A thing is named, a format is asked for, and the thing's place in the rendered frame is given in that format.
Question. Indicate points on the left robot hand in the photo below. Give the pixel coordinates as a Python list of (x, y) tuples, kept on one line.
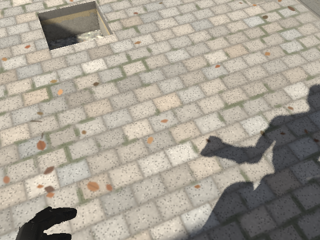
[(45, 219)]

